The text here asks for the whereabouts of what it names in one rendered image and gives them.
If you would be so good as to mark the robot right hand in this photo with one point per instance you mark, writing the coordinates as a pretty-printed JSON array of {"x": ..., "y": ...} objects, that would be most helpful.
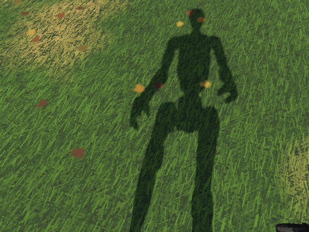
[{"x": 292, "y": 227}]

